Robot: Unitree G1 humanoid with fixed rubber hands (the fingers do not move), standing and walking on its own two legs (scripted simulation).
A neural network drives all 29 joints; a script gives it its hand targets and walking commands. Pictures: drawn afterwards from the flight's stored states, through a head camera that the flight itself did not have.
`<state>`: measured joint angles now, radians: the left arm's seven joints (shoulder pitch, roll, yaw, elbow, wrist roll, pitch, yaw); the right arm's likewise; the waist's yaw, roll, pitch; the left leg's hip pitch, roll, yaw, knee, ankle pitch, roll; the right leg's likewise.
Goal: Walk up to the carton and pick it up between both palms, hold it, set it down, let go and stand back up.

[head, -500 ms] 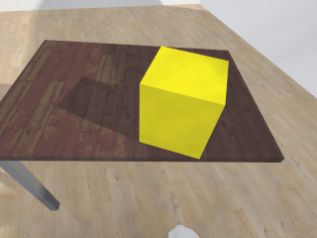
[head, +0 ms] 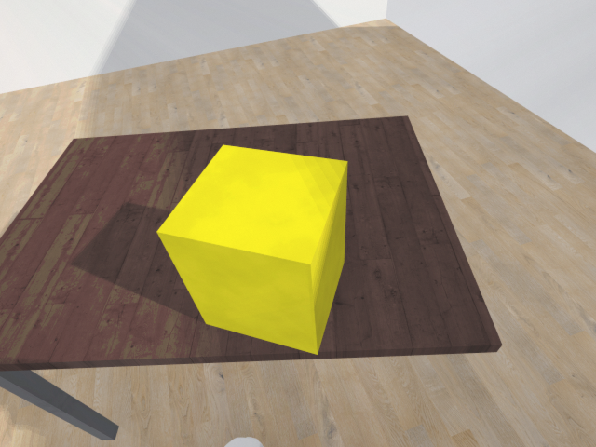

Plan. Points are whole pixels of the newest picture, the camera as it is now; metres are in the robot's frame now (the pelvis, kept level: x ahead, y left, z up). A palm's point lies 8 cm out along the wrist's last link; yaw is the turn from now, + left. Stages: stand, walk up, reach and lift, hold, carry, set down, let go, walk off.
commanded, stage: walk up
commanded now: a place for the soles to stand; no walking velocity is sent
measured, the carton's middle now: (270, 250) +0.43 +0.07 +0.01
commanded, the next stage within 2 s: none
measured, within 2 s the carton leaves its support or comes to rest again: neither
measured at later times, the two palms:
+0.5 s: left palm out of the picture +0.13 +0.34 -0.08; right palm out of the picture +0.18 -0.30 -0.10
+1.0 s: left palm (62, 430) +0.18 +0.36 -0.08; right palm (502, 395) +0.24 -0.28 -0.10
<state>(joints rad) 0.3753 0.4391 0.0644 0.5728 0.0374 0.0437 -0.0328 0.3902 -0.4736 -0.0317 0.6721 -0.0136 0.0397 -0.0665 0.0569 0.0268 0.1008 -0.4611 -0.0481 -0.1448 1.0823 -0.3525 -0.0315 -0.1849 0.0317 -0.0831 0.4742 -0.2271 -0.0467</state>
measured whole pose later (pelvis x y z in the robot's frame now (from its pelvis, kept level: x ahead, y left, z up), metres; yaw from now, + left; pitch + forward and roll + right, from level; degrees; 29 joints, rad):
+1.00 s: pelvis +0.12 +0.04 -0.02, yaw +3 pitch -2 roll +0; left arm 0.34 0.41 0.06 0.58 0.03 0.02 -0.02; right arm 0.30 -0.46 -0.03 0.67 -0.01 0.03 -0.02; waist 0.05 0.03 0.08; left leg -0.28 -0.03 -0.11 0.64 -0.30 0.00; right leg -0.28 -0.03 0.00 0.64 -0.32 0.01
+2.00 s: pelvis +0.04 -0.04 -0.01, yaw +3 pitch -3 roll +4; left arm 0.27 0.43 0.06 0.59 0.02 0.05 -0.02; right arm 0.23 -0.46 -0.03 0.67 -0.01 0.06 -0.04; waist 0.05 0.01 0.16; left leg -0.34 -0.10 -0.11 0.99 -0.49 -0.02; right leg -0.31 -0.03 0.00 0.68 -0.32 -0.06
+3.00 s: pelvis +0.03 +0.01 -0.01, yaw +4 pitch -2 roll +0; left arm 0.27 0.43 0.06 0.63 0.01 0.01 -0.02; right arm 0.22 -0.45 -0.02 0.67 -0.01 -0.01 0.00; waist 0.05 -0.02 0.06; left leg -0.18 -0.07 -0.11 0.53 -0.31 0.03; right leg -0.26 -0.02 -0.03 0.51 -0.21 -0.01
